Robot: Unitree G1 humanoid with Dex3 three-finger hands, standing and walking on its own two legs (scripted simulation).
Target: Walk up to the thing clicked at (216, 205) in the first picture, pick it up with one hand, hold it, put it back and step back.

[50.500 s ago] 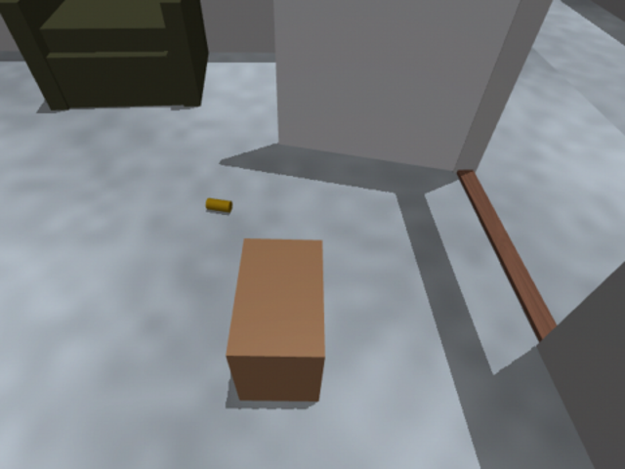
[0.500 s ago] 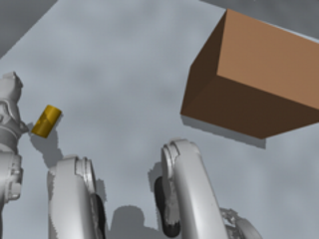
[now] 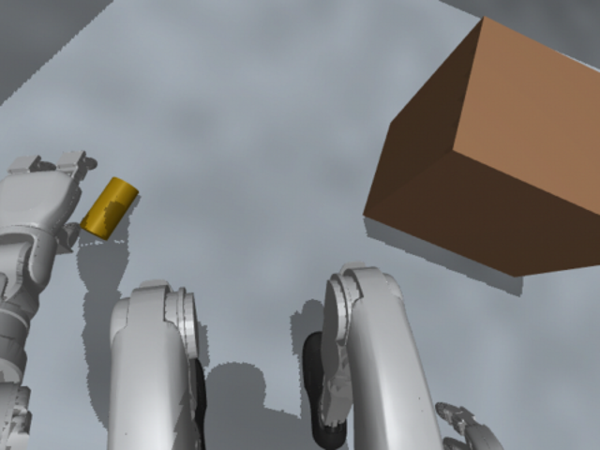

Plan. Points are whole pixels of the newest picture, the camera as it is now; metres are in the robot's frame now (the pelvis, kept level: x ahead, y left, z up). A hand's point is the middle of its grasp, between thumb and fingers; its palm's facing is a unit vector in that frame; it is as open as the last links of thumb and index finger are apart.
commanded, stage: home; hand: left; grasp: from above
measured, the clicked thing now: (109, 208) +0.48 +0.27 -0.33
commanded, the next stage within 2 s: none
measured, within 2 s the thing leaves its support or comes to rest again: neither
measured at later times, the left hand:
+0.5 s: hand out of the picture +0.28 +0.22 +0.08, palm faces -0.18 -0.79 -0.58, open 7.2 cm
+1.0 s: hand out of the picture +0.23 +0.20 +0.30, palm faces +0.17 -0.96 -0.23, open 7.4 cm
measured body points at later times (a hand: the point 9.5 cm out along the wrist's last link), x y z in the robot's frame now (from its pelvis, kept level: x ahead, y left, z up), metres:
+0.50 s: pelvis +0.01 -0.01 +0.18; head +0.15 +0.02 +0.60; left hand +0.28 +0.26 +0.12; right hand +0.24 -0.24 +0.08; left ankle +0.08 +0.12 -0.32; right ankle +0.10 -0.13 -0.32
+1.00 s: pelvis +0.07 +0.00 +0.35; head +0.10 +0.01 +0.80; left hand +0.22 +0.25 +0.32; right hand +0.24 -0.23 +0.28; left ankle +0.08 +0.12 -0.32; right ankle +0.10 -0.13 -0.32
